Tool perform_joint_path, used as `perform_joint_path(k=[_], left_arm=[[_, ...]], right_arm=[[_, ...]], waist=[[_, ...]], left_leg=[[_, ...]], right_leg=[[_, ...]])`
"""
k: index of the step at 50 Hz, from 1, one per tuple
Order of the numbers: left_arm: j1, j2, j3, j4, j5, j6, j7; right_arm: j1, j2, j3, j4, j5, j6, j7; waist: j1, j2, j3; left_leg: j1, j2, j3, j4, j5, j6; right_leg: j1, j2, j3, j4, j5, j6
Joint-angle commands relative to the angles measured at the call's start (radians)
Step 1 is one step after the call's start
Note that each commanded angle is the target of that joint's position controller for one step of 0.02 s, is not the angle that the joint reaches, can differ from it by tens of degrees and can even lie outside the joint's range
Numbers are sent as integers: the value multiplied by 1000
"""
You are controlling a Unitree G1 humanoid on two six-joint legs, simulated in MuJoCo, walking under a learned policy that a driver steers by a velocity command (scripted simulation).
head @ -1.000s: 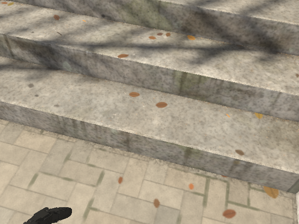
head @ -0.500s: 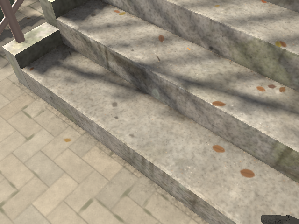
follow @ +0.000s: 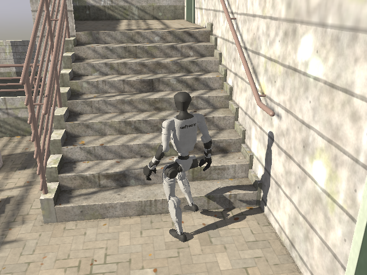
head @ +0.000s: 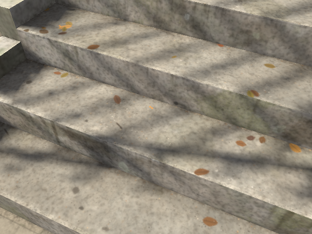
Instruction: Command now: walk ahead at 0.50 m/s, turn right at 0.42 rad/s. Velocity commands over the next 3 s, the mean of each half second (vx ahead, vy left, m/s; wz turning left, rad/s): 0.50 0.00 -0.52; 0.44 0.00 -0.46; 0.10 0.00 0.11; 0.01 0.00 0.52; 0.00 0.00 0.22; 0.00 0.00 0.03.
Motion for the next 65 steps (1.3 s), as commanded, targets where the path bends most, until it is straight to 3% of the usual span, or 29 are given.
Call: perform_joint_path(k=[1,7,11,13,15,16,17,18,19,21,22,26,29,31,35,37,40,41,42,44,45,46,47,49,51,53,58,61,65], left_arm=[[25,19,3,-48,-12,1,6],[-187,-111,-63,-198,-24,-20,-44],[-382,-162,-130,-421,-4,-28,-65],[-324,-111,-128,-452,-1,-44,-82],[-62,-6,-52,-348,8,-37,-54],[128,26,-36,-307,16,-43,-55],[239,179,15,-258,52,-38,-52],[276,253,30,-222,109,-17,-22],[315,156,9,-195,108,-23,-17],[195,56,-15,-126,33,-41,-43],[118,-30,-40,-122,43,-53,-47],[148,-112,-66,-60,39,-44,-42],[111,-52,-57,-73,18,-33,-50],[161,-53,-59,-66,39,-37,-37],[394,-31,-50,6,32,-14,-27],[463,-46,-50,32,20,15,-14],[400,7,-27,14,-14,35,42],[304,9,-25,-13,-29,19,39],[273,71,-15,3,0,4,34],[214,178,13,25,15,-9,31],[181,122,7,-1,26,-28,28],[343,-115,-34,-1,29,-41,-7],[378,-72,-27,25,69,-66,-61],[139,-127,-48,-77,33,-46,-93],[88,-94,-49,-104,14,-24,-84],[129,-142,-71,-110,-2,-25,-70],[72,-161,-105,-122,33,5,-40],[102,-129,-88,-70,49,33,-6],[-125,-93,-76,-125,60,35,23]], right_arm=[[24,-50,12,0,5,13,-10],[207,-53,29,67,-23,64,-45],[130,-88,30,48,21,71,-102],[30,-167,15,-2,28,58,-106],[75,-246,9,-35,19,28,-75],[17,-330,-14,-65,42,36,-52],[23,-192,11,-151,29,18,-24],[75,-146,19,-107,4,-24,39],[29,-173,-7,-110,30,-30,75],[-221,-46,22,-238,35,-25,56],[-227,-10,34,-257,26,-15,47],[-144,70,76,-296,23,15,44],[-240,60,101,-368,-10,-2,52],[-320,74,102,-375,-26,-6,35],[-350,115,116,-397,39,-24,24],[-654,181,160,-544,13,-49,36],[-706,172,181,-637,-9,-48,52],[-624,146,159,-610,-2,-47,55],[-395,88,115,-539,6,-40,39],[-26,-169,6,-443,13,-28,12],[153,-257,-17,-343,-24,-17,12],[221,-277,-21,-237,-69,-7,10],[133,-148,0,-272,-58,12,-7],[-12,29,35,-167,0,36,-2],[-36,131,53,-78,-27,20,3],[-30,137,55,-17,-13,12,25],[-64,133,74,-14,-37,26,23],[-64,97,93,-14,-50,26,7],[7,-11,48,-61,-26,53,-40]], waist=[[41,97,142],[-26,91,181],[35,74,213],[115,45,53],[213,231,-249],[321,396,-314],[289,44,-407],[208,-231,-599],[221,-86,-589],[128,120,-11],[54,167,55],[-31,-13,56],[-48,81,67],[12,1,-14],[116,-72,44],[192,-91,114],[134,-89,71],[71,-113,35],[-36,-236,-129],[-241,-271,-309],[-239,-33,-389],[-100,683,-506],[-69,429,-531],[12,129,-142],[74,1,-13],[108,55,19],[140,45,5],[141,146,-60],[4,181,-63]], left_leg=[[109,385,-178,-54,272,127],[296,398,-135,84,336,79],[20,345,-16,-36,305,6],[-319,305,80,-111,1061,20],[-142,382,52,261,2409,75],[23,351,6,520,2348,45],[-373,168,-94,1008,1357,-50],[-450,-58,-304,1322,-17,-67],[-501,-10,-422,1438,-28,-27],[-728,44,-329,1465,-34,3],[-717,86,-319,1484,-18,21],[-976,117,-241,1799,-71,33],[-984,169,-163,1493,104,-4],[-1008,144,-73,1584,223,-58],[-1603,179,-159,1941,-101,-95],[-1724,177,-92,1755,-199,-117],[-1176,215,-22,1268,-94,-92],[-813,183,37,1095,-82,-60],[-495,96,52,1124,-30,-44],[-256,58,-131,822,-87,13],[-43,187,-412,613,-1,61],[176,457,-1034,162,247,239],[118,483,-1243,96,94,223],[-254,404,-830,180,-104,123],[-455,321,-500,246,-68,72],[-440,309,-406,182,76,81],[-506,218,-76,177,192,41],[-532,231,-125,150,240,98],[-273,261,-271,140,310,94]], right_leg=[[-375,-8,36,401,-127,-12],[-813,-8,-71,774,-319,4],[-692,-65,-226,421,-282,14],[86,35,-364,-33,-99,-66],[479,206,-443,72,-90,-144],[525,202,-261,-318,-83,-203],[907,3,312,-491,105,-399],[1043,-213,877,-880,246,-472],[986,-207,880,-941,-113,-381],[510,-103,660,-954,-385,-268],[333,-63,501,-913,-343,-242],[331,-14,269,-984,-181,-246],[218,53,128,-1007,-137,-215],[272,29,189,-1007,-20,-253],[790,-97,393,-993,-139,-292],[848,-97,406,-1047,-118,-254],[538,-154,339,-1378,-8,-266],[416,-115,224,-1406,211,-241],[474,-129,180,-1319,799,-230],[776,-88,115,-840,1649,-120],[672,-62,150,-578,1309,-110],[357,273,164,-90,107,-61],[308,262,300,286,4,-41],[141,180,126,437,16,-64],[117,107,121,467,46,-117],[27,143,143,615,51,-147],[-104,110,46,426,221,-78],[-8,32,-100,423,303,2],[3,-30,-132,-14,273,72]])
